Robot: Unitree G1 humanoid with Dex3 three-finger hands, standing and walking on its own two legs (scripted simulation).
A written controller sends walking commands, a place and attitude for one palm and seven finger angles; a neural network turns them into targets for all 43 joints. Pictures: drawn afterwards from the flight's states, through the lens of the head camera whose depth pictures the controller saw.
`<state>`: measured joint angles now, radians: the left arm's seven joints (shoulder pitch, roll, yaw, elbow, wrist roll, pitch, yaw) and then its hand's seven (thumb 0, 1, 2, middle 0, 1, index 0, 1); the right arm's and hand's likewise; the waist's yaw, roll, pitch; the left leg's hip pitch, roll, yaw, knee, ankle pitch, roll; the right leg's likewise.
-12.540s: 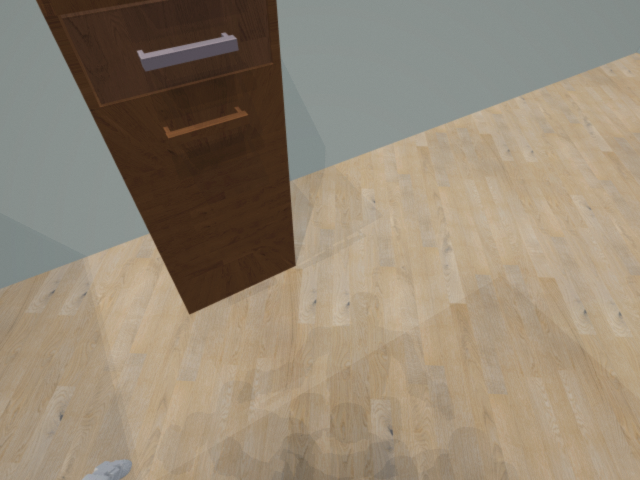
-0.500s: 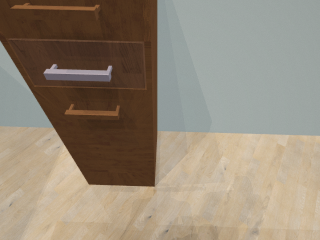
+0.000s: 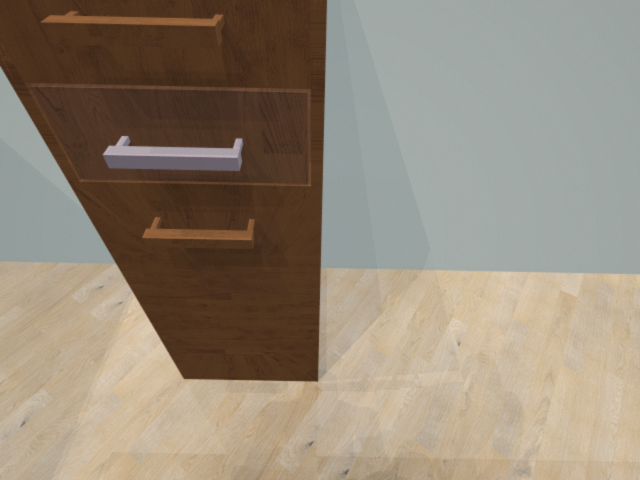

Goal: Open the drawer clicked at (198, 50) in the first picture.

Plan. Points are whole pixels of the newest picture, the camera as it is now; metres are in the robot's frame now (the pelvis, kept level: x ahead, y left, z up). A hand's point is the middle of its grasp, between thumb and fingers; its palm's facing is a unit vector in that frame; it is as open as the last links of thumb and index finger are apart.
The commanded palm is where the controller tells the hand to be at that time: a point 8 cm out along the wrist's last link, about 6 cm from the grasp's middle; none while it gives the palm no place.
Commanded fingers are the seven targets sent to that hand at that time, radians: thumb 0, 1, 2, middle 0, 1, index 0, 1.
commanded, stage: look again from close up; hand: left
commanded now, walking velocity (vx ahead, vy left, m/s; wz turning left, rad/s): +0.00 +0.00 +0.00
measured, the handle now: (178, 150) +0.53 +0.25 +0.14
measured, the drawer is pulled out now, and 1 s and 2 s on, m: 0.00 0.00 0.00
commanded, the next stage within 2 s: raise the hand with hooked fingers in 0.20 s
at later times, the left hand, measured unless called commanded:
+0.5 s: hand (164, 426) +0.19 +0.21 -0.03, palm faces -0.02 -0.69 -0.73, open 7.6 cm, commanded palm +0.12 +0.24 -0.02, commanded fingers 0.00 0.64 0.79 -0.22 -0.47 -0.22 -0.47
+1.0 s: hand (139, 367) +0.22 +0.22 +0.06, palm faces +0.21 -0.03 -0.98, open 10.2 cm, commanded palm +0.18 +0.22 +0.10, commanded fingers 0.00 0.06 0.54 -0.26 -0.84 -0.26 -0.84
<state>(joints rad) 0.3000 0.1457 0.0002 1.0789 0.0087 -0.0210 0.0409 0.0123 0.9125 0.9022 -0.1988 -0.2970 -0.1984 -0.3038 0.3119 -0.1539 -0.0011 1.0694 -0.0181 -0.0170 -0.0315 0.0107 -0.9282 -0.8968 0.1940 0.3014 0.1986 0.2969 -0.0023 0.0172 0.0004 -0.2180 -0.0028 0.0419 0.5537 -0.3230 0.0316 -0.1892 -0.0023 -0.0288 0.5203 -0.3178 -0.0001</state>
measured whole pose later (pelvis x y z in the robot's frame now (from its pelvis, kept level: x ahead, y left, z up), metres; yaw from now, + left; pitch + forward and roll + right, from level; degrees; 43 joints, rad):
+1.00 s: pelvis -0.02 -0.05 -0.02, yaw +1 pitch +4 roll +2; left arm 0.21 0.45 0.01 -0.05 0.96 -0.01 0.34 0.01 0.27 0.64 -0.27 -0.70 -0.27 -0.70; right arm 0.03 -0.20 0.01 0.59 -0.04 0.08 -0.01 0.01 -0.90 -0.90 0.20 0.30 0.20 0.30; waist 0.10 0.06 -0.07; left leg -0.41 0.01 0.00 0.70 -0.36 -0.01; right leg -0.42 0.04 -0.08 0.73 -0.38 -0.10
